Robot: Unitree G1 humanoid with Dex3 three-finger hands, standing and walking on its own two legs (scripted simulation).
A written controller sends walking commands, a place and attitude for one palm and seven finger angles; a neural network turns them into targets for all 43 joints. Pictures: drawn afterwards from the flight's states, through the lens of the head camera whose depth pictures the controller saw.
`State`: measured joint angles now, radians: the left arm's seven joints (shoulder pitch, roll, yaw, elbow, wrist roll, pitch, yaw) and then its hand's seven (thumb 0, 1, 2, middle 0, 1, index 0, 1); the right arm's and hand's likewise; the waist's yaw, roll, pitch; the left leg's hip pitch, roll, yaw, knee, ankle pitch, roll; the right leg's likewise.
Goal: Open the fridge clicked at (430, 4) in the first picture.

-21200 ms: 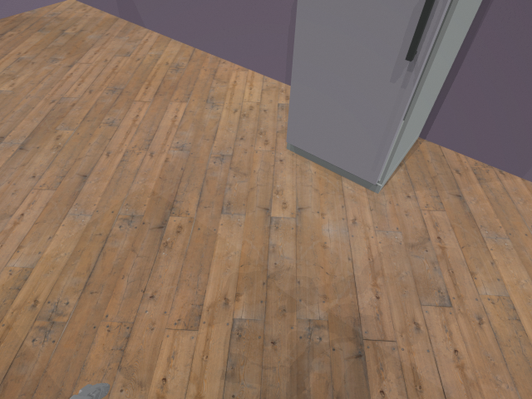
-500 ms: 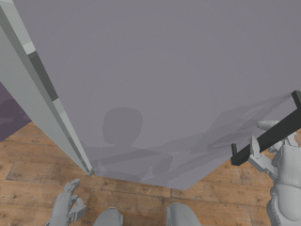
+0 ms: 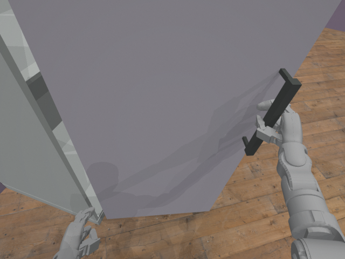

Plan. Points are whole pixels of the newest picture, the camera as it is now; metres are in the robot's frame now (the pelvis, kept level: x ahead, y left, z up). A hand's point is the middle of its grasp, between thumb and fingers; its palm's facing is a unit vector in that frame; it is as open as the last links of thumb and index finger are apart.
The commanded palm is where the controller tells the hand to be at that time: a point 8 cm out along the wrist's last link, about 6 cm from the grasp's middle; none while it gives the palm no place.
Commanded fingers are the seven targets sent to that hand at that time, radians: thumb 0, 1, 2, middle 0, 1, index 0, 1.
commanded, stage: stop walking and hold the door back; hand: right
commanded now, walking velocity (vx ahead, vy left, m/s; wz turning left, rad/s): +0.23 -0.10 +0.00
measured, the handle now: (264, 117) +0.43 -0.22 +0.11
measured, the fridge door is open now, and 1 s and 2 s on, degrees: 65 62 63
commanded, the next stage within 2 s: loosen the grip on the handle in 1.08 s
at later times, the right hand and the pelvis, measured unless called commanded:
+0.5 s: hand (256, 116) +0.43 -0.20 +0.12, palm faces +0.11 +0.98 -0.18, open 5.6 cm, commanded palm +0.39 -0.26 +0.11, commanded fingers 0.00 -0.90 -0.90 0.45 1.40 0.45 1.40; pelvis -0.02 -0.04 +0.02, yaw +5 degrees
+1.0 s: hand (259, 122) +0.42 -0.20 +0.11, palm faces +0.04 +0.98 -0.21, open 5.5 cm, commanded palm +0.38 -0.27 +0.11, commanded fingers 0.00 -0.90 -0.90 0.45 1.40 0.45 1.40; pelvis +0.00 -0.07 +0.01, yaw +7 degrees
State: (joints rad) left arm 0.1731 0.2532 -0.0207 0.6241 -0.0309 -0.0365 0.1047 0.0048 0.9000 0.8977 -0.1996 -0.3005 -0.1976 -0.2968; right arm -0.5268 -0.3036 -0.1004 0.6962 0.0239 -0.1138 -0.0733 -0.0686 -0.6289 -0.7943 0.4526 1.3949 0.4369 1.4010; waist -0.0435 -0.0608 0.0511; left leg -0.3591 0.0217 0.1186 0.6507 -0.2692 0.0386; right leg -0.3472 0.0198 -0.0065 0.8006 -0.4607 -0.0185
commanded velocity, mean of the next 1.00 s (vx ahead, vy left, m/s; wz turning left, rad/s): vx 0.03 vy -0.02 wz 0.00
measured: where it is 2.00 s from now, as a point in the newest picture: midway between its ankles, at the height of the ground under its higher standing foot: outside the picture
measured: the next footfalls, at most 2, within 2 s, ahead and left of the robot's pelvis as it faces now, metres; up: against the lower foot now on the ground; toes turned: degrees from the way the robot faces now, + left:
right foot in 0.40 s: +0.04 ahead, -0.17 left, +0.00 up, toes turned +3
